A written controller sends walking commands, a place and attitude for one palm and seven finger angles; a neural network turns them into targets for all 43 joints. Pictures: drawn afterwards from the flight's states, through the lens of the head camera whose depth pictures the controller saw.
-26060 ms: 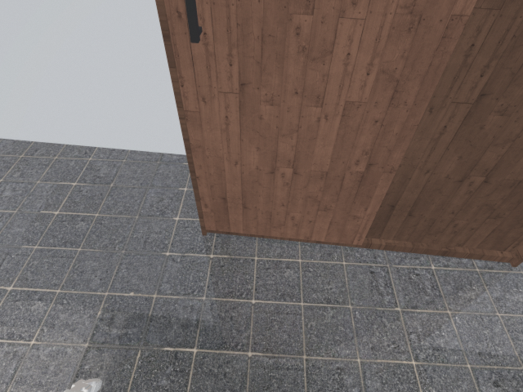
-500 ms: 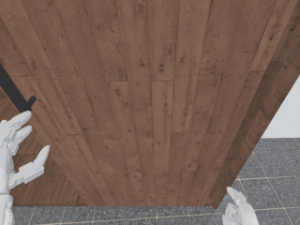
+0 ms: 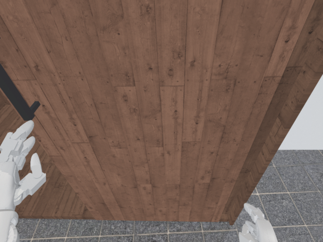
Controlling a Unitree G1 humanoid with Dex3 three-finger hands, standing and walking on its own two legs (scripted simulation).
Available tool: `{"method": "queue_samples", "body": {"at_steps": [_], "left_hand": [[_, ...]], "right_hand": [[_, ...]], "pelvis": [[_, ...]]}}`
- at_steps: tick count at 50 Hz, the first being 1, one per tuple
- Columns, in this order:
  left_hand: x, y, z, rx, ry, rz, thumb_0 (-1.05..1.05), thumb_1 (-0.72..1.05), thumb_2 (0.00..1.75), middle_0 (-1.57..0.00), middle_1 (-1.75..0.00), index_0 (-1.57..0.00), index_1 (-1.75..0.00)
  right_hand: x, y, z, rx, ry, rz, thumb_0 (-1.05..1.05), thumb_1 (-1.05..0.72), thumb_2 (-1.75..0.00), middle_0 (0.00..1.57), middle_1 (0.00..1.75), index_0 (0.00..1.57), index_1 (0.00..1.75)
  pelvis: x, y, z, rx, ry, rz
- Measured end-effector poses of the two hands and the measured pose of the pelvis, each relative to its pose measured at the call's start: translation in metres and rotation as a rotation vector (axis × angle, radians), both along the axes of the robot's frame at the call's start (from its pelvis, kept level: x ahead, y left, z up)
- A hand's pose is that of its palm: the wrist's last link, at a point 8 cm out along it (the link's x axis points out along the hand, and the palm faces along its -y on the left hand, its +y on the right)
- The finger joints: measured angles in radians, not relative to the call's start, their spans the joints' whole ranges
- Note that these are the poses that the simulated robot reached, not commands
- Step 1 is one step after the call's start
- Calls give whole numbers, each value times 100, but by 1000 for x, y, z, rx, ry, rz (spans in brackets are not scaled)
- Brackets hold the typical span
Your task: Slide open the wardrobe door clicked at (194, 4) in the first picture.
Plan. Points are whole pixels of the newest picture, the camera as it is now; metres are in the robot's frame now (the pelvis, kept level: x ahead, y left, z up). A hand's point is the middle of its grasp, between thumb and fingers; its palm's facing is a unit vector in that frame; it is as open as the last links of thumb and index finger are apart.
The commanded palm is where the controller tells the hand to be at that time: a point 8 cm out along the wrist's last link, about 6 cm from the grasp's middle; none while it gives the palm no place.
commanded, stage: step back with the hand held close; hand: left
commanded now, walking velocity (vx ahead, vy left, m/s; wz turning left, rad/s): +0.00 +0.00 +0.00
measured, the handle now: (12, 80) +0.37 +0.40 +0.25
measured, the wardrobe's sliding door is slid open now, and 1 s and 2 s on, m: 0.61 0.61 0.61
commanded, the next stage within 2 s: stop stepping back and stand still in 1.32 s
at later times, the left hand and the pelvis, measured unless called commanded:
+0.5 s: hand (2, 189) +0.15 +0.31 +0.16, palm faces +0.37 -0.80 -0.48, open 7.4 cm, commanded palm +0.09 +0.35 +0.17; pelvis -0.06 +0.05 +0.00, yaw +0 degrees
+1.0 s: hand out of the picture +0.07 +0.33 +0.17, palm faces +0.48 -0.78 -0.39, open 7.4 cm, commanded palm +0.01 +0.37 +0.17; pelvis -0.12 +0.06 -0.01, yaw +2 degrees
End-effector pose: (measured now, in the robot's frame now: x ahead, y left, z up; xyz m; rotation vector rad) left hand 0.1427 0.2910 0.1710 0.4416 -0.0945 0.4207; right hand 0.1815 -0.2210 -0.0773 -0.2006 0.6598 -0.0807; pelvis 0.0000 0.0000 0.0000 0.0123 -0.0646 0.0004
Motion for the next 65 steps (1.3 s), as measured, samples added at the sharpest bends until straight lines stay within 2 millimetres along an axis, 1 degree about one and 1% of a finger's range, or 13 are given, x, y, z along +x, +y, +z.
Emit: {"method": "queue_samples", "body": {"at_steps": [3,7,15,18,25,32,36,40,45,49,56,61,65], "left_hand": [[-2,1,1,2,-5,-2,1,88,89,-21,-30,-21,-30],[-1,13,8,61,-36,6,1,88,90,-21,-30,-21,-30],[-6,22,-2,58,-8,-60,1,89,90,-21,-30,-21,-30],[-12,29,-3,68,-7,-91,1,89,90,-21,-30,-21,-30],[-32,59,5,130,-57,-90,1,88,90,-21,-30,-21,-30],[-65,80,4,165,-76,-27,1,89,90,-21,-30,-21,-30],[-85,81,1,152,-80,-4,1,89,90,-21,-30,-21,-30],[-100,78,1,137,-113,10,1,88,90,-21,-30,-21,-30],[-112,76,6,129,-167,13,1,88,90,-21,-30,-21,-30],[-115,75,8,122,-213,-13,1,88,90,-21,-30,-21,-30],[-119,83,10,164,-240,-76,1,88,90,-21,-30,-21,-30],[-146,88,14,171,-220,-64,1,88,90,-21,-30,-21,-30],[-164,79,8,138,-231,-84,1,89,90,-21,-30,-21,-30]], "right_hand": [[-3,-1,1,-4,-2,-3,1,-90,-90,21,30,20,30],[-8,-2,1,-17,30,-6,1,-90,-90,21,30,20,30],[-32,3,8,-52,67,-69,1,-90,-90,21,30,20,30],[-44,9,10,-68,73,-85,1,-90,-90,20,30,20,30],[-72,33,11,-87,75,-76,1,-90,-90,20,30,20,30],[-86,57,0,-69,75,-16,1,-90,-90,21,30,20,30],[-90,67,-2,-63,67,21,1,-90,-90,21,30,20,30],[-93,71,-1,-64,44,46,1,-90,-90,21,30,20,30],[-96,69,6,-71,10,54,1,-90,-90,21,30,20,30],[-104,63,12,-90,-8,34,1,-90,-90,21,30,20,30],[-134,54,18,-132,-21,-29,1,-90,-90,21,30,20,30],[-159,55,14,-111,9,-25,1,-90,-90,21,30,20,30],[-183,58,3,-98,46,-23,1,-90,-90,21,30,20,30]], "pelvis": [[-2,0,0,-1,-4,0],[-8,2,0,-20,22,6],[-27,22,-1,-28,57,-13],[-35,31,-2,-34,62,-16],[-55,51,-4,-44,69,-8],[-75,61,-10,-54,83,38],[-86,62,-11,-63,77,42],[-95,60,-11,-67,67,55],[-106,58,-11,-68,61,54],[-115,59,-12,-76,55,42],[-134,67,-15,-106,45,47],[-150,65,-13,-111,87,38],[-169,67,-15,-92,77,-18]]}}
